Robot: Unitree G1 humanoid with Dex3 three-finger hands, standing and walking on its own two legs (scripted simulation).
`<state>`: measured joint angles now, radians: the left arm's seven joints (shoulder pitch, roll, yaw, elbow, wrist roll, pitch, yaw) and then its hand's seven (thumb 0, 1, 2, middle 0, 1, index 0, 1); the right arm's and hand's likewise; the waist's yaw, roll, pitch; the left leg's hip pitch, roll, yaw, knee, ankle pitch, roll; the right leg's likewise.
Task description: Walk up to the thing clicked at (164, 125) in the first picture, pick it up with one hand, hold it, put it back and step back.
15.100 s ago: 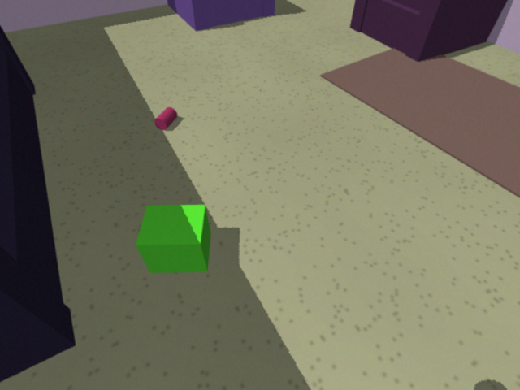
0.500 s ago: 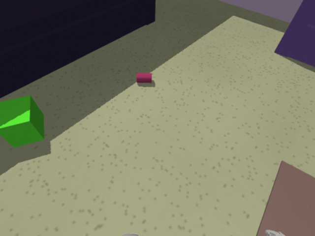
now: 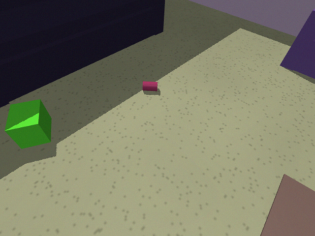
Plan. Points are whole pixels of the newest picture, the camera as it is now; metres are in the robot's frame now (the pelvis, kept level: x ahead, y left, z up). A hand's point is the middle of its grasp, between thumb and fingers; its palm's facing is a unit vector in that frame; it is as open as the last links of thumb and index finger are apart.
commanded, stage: stand
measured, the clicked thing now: (150, 86) +1.51 +0.09 -0.73
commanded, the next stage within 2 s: none
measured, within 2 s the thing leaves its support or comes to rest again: neither
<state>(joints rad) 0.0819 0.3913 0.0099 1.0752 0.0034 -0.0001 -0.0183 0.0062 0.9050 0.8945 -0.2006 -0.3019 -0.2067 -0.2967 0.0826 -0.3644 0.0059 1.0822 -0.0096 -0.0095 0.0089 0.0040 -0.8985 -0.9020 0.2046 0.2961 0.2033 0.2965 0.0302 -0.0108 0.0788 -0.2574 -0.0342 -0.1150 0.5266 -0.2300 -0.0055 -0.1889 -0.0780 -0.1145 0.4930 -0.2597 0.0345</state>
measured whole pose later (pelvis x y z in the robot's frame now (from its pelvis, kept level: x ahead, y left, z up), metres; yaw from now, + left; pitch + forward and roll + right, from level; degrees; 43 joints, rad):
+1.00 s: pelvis +0.02 -0.03 +0.01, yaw -3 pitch -2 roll +0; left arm 0.07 0.35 0.01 1.15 0.01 0.00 -0.01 0.01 0.90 0.89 -0.20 -0.30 -0.21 -0.30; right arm 0.08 -0.35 0.01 1.15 -0.01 0.00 0.01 0.00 -0.90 -0.90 0.20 0.30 0.20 0.30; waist 0.01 0.01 0.05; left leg -0.13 0.03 -0.07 0.33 -0.17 -0.05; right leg -0.11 -0.02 -0.08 0.34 -0.20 0.00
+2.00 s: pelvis +0.02 -0.03 +0.01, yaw -4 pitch -2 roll +0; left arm 0.10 0.35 0.01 1.14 0.01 0.00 -0.01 0.01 0.90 0.89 -0.20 -0.30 -0.21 -0.30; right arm 0.10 -0.36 0.02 1.14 -0.01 0.00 0.01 0.00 -0.90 -0.90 0.20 0.30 0.20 0.30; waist 0.01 0.01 0.05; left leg -0.12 0.03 -0.07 0.32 -0.18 -0.04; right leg -0.09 -0.02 -0.07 0.33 -0.20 0.00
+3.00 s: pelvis +0.02 -0.02 +0.01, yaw -4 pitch -2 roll +0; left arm 0.12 0.36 0.00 1.13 0.01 0.00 -0.01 0.01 0.90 0.89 -0.20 -0.30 -0.21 -0.30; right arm 0.12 -0.36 0.02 1.14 -0.01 0.00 0.01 0.00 -0.90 -0.90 0.20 0.30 0.20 0.30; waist 0.01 0.01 0.05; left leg -0.12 0.02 -0.06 0.33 -0.18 -0.04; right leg -0.09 -0.03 -0.06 0.33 -0.20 0.01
